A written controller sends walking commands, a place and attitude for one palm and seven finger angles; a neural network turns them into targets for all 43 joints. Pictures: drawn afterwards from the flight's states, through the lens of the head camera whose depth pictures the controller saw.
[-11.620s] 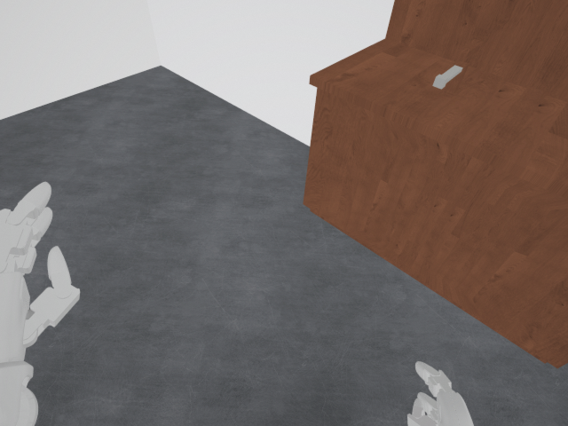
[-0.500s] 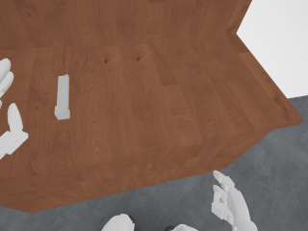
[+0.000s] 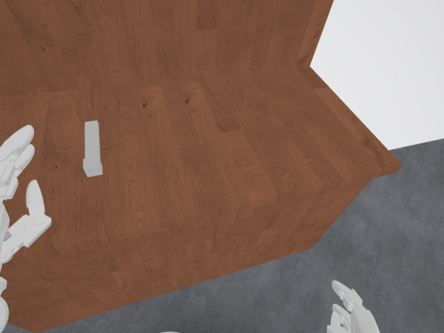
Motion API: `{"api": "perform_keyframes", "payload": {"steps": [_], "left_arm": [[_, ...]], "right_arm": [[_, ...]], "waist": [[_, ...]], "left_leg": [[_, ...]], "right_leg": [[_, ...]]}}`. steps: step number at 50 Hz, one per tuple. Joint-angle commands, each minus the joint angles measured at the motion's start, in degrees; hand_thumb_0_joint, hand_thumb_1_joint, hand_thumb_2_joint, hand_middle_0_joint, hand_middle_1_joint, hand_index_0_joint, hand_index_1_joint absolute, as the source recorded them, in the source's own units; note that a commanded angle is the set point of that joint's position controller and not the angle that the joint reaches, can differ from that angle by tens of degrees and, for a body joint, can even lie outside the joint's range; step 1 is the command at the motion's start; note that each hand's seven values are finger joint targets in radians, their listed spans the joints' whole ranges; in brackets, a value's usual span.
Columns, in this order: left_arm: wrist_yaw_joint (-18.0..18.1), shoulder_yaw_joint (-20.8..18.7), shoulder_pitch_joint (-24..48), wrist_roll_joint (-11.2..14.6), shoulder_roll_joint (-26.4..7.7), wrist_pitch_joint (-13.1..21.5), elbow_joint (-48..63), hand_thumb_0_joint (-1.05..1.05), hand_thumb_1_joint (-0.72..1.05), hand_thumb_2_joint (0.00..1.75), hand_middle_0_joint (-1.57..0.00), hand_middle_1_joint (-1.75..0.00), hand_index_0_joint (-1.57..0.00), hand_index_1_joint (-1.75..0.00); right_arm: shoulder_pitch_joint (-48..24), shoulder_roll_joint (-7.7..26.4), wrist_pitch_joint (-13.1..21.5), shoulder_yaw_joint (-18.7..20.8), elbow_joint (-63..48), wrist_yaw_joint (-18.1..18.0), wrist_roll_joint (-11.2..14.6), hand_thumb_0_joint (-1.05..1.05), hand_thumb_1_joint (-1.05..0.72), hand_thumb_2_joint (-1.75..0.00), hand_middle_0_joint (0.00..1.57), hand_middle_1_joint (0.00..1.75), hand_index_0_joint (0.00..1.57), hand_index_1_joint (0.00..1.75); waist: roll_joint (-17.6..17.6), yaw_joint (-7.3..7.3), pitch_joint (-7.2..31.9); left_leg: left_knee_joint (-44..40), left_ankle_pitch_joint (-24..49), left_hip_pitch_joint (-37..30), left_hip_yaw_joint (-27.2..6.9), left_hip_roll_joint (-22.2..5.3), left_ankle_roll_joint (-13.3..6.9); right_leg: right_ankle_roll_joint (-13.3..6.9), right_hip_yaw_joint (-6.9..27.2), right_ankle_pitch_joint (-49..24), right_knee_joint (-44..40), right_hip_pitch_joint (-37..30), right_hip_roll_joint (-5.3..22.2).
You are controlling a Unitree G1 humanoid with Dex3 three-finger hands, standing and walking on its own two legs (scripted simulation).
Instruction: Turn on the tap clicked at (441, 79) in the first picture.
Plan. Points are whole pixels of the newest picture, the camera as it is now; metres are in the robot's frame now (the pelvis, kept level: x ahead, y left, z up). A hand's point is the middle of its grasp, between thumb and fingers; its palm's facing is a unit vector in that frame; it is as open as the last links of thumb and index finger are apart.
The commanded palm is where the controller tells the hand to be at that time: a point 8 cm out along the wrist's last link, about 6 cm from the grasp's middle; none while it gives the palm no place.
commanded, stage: come to a stop and stand still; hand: left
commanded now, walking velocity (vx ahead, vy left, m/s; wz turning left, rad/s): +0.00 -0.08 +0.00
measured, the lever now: (93, 166) +0.39 +0.28 +0.04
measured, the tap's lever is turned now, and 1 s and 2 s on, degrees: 0 0 0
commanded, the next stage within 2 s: look again from close up in 0.40 s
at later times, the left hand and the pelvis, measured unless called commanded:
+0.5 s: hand (19, 173) +0.25 +0.28 +0.20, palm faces +0.45 -0.83 -0.34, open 7.4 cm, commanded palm +0.18 +0.29 +0.18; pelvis +0.02 +0.02 +0.00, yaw -2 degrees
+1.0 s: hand (39, 186) +0.25 +0.26 +0.17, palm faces +0.41 -0.84 -0.35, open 7.4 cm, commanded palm +0.20 +0.29 +0.18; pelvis +0.04 +0.01 +0.00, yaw +0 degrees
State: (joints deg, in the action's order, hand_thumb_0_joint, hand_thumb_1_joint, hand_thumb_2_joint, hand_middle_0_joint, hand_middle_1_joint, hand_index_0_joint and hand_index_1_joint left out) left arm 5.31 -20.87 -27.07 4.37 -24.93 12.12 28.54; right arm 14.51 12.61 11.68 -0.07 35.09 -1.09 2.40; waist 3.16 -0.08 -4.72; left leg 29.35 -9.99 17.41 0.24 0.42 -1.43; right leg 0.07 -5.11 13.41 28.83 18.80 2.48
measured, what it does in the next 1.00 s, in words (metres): stands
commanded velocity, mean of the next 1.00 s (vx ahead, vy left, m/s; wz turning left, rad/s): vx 0.00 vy -0.03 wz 0.00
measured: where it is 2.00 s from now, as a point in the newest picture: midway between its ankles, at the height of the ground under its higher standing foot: outside the picture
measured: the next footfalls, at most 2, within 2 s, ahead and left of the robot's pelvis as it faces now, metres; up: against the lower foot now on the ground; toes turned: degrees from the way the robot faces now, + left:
none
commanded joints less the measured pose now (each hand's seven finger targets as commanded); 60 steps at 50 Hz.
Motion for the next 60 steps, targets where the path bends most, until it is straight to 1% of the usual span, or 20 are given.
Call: {"api": "perform_keyframes", "payload": {"steps": [1, 4, 9, 13, 14, 15, 16, 17, 18, 20, 24, 27, 29, 32, 36, 41, 47, 52, 57, 60], "left_arm": [[0.4, -5.8, 5.9, -0.4, -8.0, 3.5, 10.8, 0.00, 0.90, 0.90, -0.20, -0.30, -0.20, -0.30], [0.2, -5.9, 6.6, -1.0, -8.3, 3.1, 11.3, 0.00, 0.90, 0.90, -0.20, -0.30, -0.20, -0.30], [0.1, -5.9, 7.1, -1.0, -7.6, 2.1, 10.9, 0.00, 0.90, 0.90, -0.20, -0.30, -0.20, -0.30], [0.4, -4.4, 8.6, -1.1, -5.5, 1.5, 10.6, 0.00, 0.90, 0.90, -0.20, -0.30, -0.20, -0.30], [2.1, -22.8, 62.9, -5.2, -53.5, 12.2, 29.5, 0.00, 0.90, 0.90, -0.20, -0.30, -0.20, -0.30], [1.6, -15.6, 39.5, -5.3, -17.1, 8.1, 4.4, 0.00, 0.90, 0.90, -0.20, -0.30, -0.20, -0.30], [1.3, -12.4, 32.3, -4.4, -15.6, 7.0, -3.3, 0.00, 0.90, 0.90, -0.20, -0.30, -0.20, -0.30], [0.9, -12.8, 27.9, -3.3, -16.3, 7.1, -4.3, 0.00, 0.90, 0.90, -0.20, -0.30, -0.20, -0.30], [-0.2, -8.3, 22.6, -2.5, -11.5, 7.4, -3.5, 0.00, 0.90, 0.90, -0.20, -0.30, -0.20, -0.30], [-0.9, -3.4, 11.7, -1.3, -4.4, 6.7, -2.6, 0.00, 0.90, 0.90, -0.20, -0.30, -0.20, -0.30], [1.4, -6.4, 8.7, -1.5, -7.4, 7.1, 5.1, 0.00, 0.90, 0.90, -0.20, -0.30, -0.20, -0.30], [2.4, -8.8, 11.0, -1.6, -8.8, 7.8, 4.8, 0.00, 0.90, 0.90, -0.20, -0.30, -0.20, -0.30], [2.7, -11.1, 14.8, -1.5, -12.7, 8.2, 8.2, 0.00, 0.90, 0.90, -0.20, -0.30, -0.20, -0.30], [2.4, -8.4, 14.4, -1.1, -10.5, 8.6, 9.8, 0.00, 0.90, 0.90, -0.20, -0.30, -0.20, -0.30], [2.2, -7.0, 10.1, -0.5, -9.2, 8.1, 13.0, 0.00, 0.90, 0.90, -0.20, -0.30, -0.20, -0.30], [1.8, -6.8, 5.7, 0.4, -6.6, 6.9, 8.4, 0.00, 0.90, 0.90, -0.20, -0.30, -0.20, -0.30], [0.8, -5.1, 10.4, 0.5, -4.2, 5.3, 5.3, 0.00, 0.90, 0.90, -0.20, -0.30, -0.20, -0.30], [0.7, -4.0, 14.5, -0.5, -3.6, 4.1, 7.0, 0.00, 0.90, 0.90, -0.20, -0.30, -0.20, -0.30], [0.9, -4.2, 13.4, -0.7, -3.6, 3.4, 9.7, 0.00, 0.90, 0.90, -0.20, -0.30, -0.20, -0.30], [0.8, -4.9, 10.0, -0.3, -3.5, 2.8, 9.5, 0.00, 0.90, 0.90, -0.20, -0.30, -0.20, -0.30]], "right_arm": [[-6.8, 7.5, 2.6, 2.5, -10.1, -0.3, -0.4, 0.00, -0.90, -0.90, 0.20, 0.30, 0.20, 0.30], [-7.3, 7.3, 2.0, 2.2, -10.6, 0.0, -0.4, 0.00, -0.90, -0.90, 0.20, 0.30, 0.20, 0.30], [-7.3, 6.6, 1.2, 1.4, -10.9, -0.1, -0.7, 0.00, -0.90, -0.90, 0.20, 0.30, 0.20, 0.30], [-7.8, 6.2, 1.0, 0.8, -11.0, -0.6, -1.1, 0.00, -0.90, -0.90, 0.20, 0.30, 0.20, 0.30], [-0.1, 10.6, -0.2, -8.0, -15.2, -5.1, 1.6, 0.00, -0.90, -0.90, 0.20, 0.30, 0.20, 0.30], [-2.5, 0.5, 2.3, -2.8, -13.2, -3.6, 0.2, 0.00, -0.90, -0.90, 0.20, 0.30, 0.20, 0.30], [-5.2, 6.1, 1.7, -2.2, -10.7, -1.6, -1.8, 0.00, -0.90, -0.90, 0.20, 0.30, 0.20, 0.30], [-4.3, 8.4, 1.6, 0.4, -10.4, -0.6, -3.1, 0.00, -0.90, -0.90, 0.20, 0.30, 0.20, 0.30], [-4.2, 7.8, 1.3, 0.6, -10.8, 0.5, -3.2, 0.00, -0.90, -0.90, 0.20, 0.30, 0.20, 0.30], [-2.9, 7.7, 1.3, 1.1, -10.7, 2.1, -2.3, 0.00, -0.90, -0.90, 0.20, 0.30, 0.20, 0.30], [-5.9, 8.0, 2.1, 1.4, -10.3, 2.9, -1.4, 0.00, -0.90, -0.90, 0.20, 0.30, 0.20, 0.30], [-5.4, 7.2, 2.1, 1.5, -9.0, 2.3, -2.1, 0.00, -0.90, -0.90, 0.20, 0.30, 0.20, 0.30], [-7.0, 7.2, 1.9, 1.3, -8.2, 1.8, -2.3, 0.00, -0.90, -0.90, 0.20, 0.30, 0.20, 0.30], [-5.6, 6.6, 2.6, 1.0, -7.5, 1.7, -2.2, 0.00, -0.90, -0.90, 0.20, 0.30, 0.20, 0.30], [-5.2, 6.5, 2.9, 1.0, -7.0, 2.1, -2.0, 0.00, -0.90, -0.90, 0.20, 0.30, 0.20, 0.30], [-5.6, 6.6, 1.8, 1.8, -7.0, 1.9, -1.7, 0.00, -0.90, -0.90, 0.20, 0.30, 0.20, 0.30], [-7.8, 5.8, 0.0, 1.4, -8.4, 0.3, -1.4, 0.00, -0.90, -0.90, 0.20, 0.30, 0.20, 0.30], [-9.2, 5.2, -0.7, 1.0, -9.7, -0.2, -1.6, 0.00, -0.90, -0.90, 0.20, 0.30, 0.20, 0.30], [-9.1, 4.9, -0.9, 0.9, -10.6, -0.1, -1.9, 0.00, -0.90, -0.90, 0.20, 0.30, 0.20, 0.30], [-9.0, 4.7, -1.5, 0.9, -10.9, -0.2, -2.0, 0.00, -0.90, -0.90, 0.20, 0.30, 0.20, 0.30]], "waist": [[-8.7, -0.59, 7.0], [-10.2, -0.58, 6.3], [-5.0, -0.34, 5.8], [-6.1, -0.28, 5.7], [-24.3, 2.99, 7.4], [-9.5, -0.91, 11.4], [-6.6, -1.38, 7.8], [-4.0, -1.83, 7.5], [-2.1, -1.67, 7.5], [-5.7, -2.15, 9.2], [-6.5, -2.42, 6.8], [-1.8, -2.10, 7.9], [-5.8, -1.64, 9.9], [-11.9, -2.10, 12.9], [-11.1, -2.26, 16.5], [-7.2, -1.71, 14.4], [-4.0, -0.87, 9.7], [-7.2, -0.63, 8.9], [-10.1, -0.51, 10.0], [-8.2, -0.35, 10.6]], "left_leg": [[-12.4, -22.3, 3.4, -9.7, -7.4, -2.0], [-12.2, -22.2, 3.7, -8.9, -6.9, -1.6], [-8.1, -18.8, 1.7, -6.5, -5.5, -1.1], [-8.2, -18.6, 0.4, -6.4, -5.8, -1.0], [-6.8, -23.1, 12.2, -5.2, -2.9, -2.3], [-6.8, -18.9, 7.8, -7.4, -8.7, -1.4], [-6.4, -16.1, 2.9, -4.9, -4.6, -0.2], [-3.5, -17.2, 2.8, -3.3, -3.2, 0.5], [-1.1, -15.9, 2.1, -2.4, -1.9, 0.5], [-4.8, -16.3, -0.3, -2.8, -3.1, 0.3], [-12.0, -20.6, 4.2, -5.0, -5.2, -0.5], [-10.0, -14.4, 5.0, -4.7, -4.4, -0.1], [-9.2, -10.1, 3.2, -4.6, -3.9, 0.0], [-7.6, 0.4, 0.9, -4.9, -3.8, 0.6], [-3.6, 20.1, -5.2, -5.0, -4.4, 2.3], [-4.6, 17.3, -4.6, -4.9, -5.1, 3.0], [-10.3, -2.5, -2.2, -5.5, -6.2, 2.2], [-12.8, -10.8, -0.9, -6.6, -8.1, 1.0], [-11.3, -9.6, -1.0, -5.6, -8.1, 0.7], [-9.4, -6.6, -1.7, -4.5, -7.8, 0.7]], "right_leg": [[-0.7, 3.7, 9.3, -3.5, -5.1, 1.9], [-0.9, 4.0, 8.7, -4.4, -5.7, 1.8], [-1.7, 6.4, 10.1, -8.5, -3.7, 3.1], [-1.7, 7.3, 11.8, -9.3, -2.6, 2.8], [2.7, 5.9, 8.0, -0.2, -11.9, -1.8], [0.3, 4.9, 13.9, 0.5, -3.6, 3.1], [-0.9, 5.8, 12.2, -4.3, -0.8, 0.0], [-2.3, 9.0, 8.8, -7.5, -0.3, 0.9], [-3.4, 12.2, 9.6, -9.5, 0.5, 3.0], [-3.3, 9.3, 6.8, -7.3, -1.1, 2.2], [-1.0, 5.9, 4.0, -4.2, -6.3, -0.2], [-1.0, 6.2, -0.3, -4.5, -8.5, 0.6], [-1.2, 6.5, -3.6, -3.0, -9.3, 1.0], [-1.3, 5.2, -10.0, -0.5, -11.2, 1.6], [-0.9, 4.0, -14.0, 0.3, -10.5, 1.8], [-0.7, 4.3, -13.6, -1.5, -10.1, 2.0], [-0.2, 5.7, -5.8, -4.9, -7.6, 1.3], [0.1, 5.6, -1.9, -5.4, -7.3, 0.2], [-0.4, 5.9, -2.8, -6.4, -8.1, 0.1], [-0.7, 6.2, -4.4, -7.1, -8.3, 0.2]]}}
